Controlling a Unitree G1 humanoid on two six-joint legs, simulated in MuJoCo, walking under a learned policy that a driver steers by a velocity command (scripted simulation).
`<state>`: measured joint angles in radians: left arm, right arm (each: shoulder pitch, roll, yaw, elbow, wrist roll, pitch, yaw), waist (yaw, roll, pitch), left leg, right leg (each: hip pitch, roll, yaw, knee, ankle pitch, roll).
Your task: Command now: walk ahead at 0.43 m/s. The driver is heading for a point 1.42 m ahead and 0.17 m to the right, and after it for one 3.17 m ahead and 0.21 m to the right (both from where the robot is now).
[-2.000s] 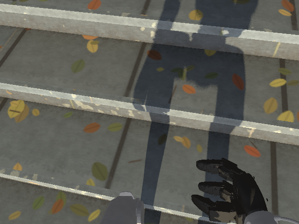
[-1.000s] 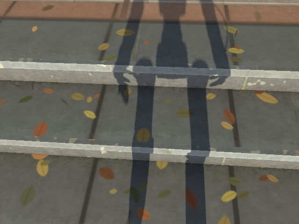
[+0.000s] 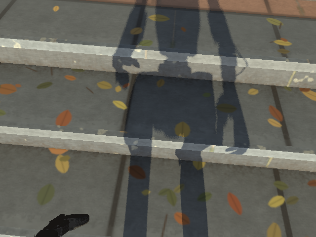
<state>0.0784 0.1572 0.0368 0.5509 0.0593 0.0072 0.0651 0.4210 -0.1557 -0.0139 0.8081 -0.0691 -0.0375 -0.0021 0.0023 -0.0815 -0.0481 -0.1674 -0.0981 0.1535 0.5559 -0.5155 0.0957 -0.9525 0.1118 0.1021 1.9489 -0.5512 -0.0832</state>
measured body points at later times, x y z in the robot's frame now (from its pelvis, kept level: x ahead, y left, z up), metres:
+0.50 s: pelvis +0.21 -0.02 +0.15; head +0.20 -0.03 +0.60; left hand +0.18 +0.21 +0.01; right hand +0.43 -0.20 +0.09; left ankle +0.27 +0.13 -0.29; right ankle +0.17 -0.07 -0.57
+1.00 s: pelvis +0.50 +0.01 +0.29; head +0.50 +0.01 +0.74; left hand +0.71 +0.19 +0.22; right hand +0.46 -0.22 +0.14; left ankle +0.47 +0.07 -0.43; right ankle +0.55 -0.13 -0.17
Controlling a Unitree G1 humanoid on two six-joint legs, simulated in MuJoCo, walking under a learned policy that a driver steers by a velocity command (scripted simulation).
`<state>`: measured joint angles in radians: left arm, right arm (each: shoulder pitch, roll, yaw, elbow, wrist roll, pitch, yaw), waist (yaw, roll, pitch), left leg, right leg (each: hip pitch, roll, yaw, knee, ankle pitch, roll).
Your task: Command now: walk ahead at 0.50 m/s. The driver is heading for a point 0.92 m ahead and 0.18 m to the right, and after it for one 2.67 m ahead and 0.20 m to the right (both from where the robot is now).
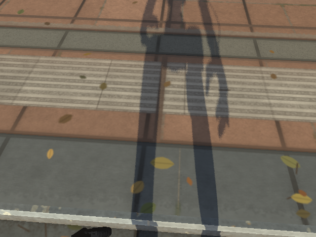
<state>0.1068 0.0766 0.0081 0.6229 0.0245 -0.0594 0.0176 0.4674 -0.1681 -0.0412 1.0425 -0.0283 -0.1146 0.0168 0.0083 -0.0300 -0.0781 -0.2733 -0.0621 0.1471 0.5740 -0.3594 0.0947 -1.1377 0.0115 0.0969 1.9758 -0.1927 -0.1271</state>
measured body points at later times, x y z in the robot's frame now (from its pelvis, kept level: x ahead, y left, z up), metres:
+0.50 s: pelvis +0.31 -0.04 +0.14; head +0.30 -0.06 +0.59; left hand +0.25 +0.19 +0.00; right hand +0.53 -0.22 +0.07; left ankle +0.37 +0.09 -0.33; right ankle +0.28 -0.11 -0.58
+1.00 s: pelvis +0.61 -0.02 +0.28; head +0.61 -0.02 +0.73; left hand +0.85 +0.17 +0.20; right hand +0.59 -0.27 +0.14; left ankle +0.61 +0.07 -0.44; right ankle +0.64 -0.16 -0.31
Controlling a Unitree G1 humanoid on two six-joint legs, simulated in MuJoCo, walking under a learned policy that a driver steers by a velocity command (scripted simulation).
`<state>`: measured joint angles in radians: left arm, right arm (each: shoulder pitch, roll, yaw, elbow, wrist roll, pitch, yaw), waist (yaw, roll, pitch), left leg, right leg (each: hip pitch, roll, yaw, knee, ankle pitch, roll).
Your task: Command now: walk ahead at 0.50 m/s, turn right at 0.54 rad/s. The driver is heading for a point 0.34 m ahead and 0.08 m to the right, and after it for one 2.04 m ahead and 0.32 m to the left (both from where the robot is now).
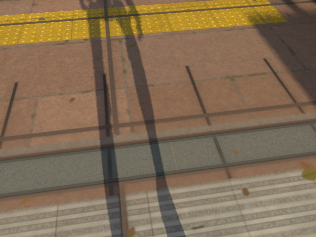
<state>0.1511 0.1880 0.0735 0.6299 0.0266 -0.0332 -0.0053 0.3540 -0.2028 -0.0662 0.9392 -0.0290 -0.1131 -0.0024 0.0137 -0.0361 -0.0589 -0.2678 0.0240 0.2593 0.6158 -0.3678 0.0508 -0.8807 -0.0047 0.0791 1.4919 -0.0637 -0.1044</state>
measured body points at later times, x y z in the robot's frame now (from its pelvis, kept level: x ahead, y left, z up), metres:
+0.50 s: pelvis +0.29 -0.06 +0.02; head +0.29 -0.07 +0.47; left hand +0.36 +0.19 -0.10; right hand +0.37 -0.31 -0.10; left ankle +0.32 +0.11 -0.63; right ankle +0.26 -0.11 -0.72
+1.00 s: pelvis +0.57 +0.00 +0.01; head +0.59 +0.01 +0.46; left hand +0.67 +0.27 -0.09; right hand +0.69 -0.26 -0.10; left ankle +0.59 +0.03 -0.72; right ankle +0.58 -0.16 -0.62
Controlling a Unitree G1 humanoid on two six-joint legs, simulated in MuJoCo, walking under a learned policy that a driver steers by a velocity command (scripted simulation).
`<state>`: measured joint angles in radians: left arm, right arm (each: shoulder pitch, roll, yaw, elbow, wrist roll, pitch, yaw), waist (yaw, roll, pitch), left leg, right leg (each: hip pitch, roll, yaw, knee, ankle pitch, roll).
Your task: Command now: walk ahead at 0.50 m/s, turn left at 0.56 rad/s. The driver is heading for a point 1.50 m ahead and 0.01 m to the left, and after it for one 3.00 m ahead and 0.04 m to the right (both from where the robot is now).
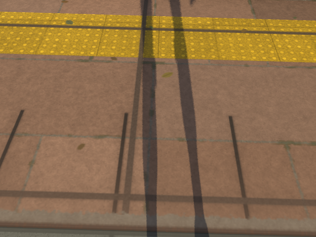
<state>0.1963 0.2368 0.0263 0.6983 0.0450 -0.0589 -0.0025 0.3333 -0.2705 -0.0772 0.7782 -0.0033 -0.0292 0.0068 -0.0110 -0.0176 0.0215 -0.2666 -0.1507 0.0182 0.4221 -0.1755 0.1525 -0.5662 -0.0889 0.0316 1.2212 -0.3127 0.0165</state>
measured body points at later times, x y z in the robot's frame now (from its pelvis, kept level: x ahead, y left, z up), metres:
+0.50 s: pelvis +0.30 -0.04 +0.00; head +0.32 -0.05 +0.45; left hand +0.38 +0.24 -0.11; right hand +0.39 -0.30 -0.13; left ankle +0.17 +0.05 -0.64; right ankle +0.36 -0.11 -0.74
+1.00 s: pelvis +0.54 +0.05 +0.00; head +0.57 +0.07 +0.45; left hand +0.50 +0.30 -0.15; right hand +0.74 -0.16 -0.10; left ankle +0.59 +0.14 -0.74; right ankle +0.45 -0.09 -0.65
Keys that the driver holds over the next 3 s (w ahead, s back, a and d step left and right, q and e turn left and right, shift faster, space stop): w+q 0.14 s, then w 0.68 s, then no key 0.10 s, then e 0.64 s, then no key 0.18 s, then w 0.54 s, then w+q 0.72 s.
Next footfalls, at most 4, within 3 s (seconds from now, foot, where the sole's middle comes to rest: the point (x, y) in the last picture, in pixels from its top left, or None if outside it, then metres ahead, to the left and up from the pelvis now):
0.36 right None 0.40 -0.11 -0.77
0.88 left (127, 202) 0.63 0.15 -0.77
1.40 right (171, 193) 0.68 -0.05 -0.77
1.86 left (128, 195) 0.67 0.14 -0.77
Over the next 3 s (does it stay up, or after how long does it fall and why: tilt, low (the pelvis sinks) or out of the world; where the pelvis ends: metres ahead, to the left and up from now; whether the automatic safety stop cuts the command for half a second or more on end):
stays up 1.11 -0.04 0.00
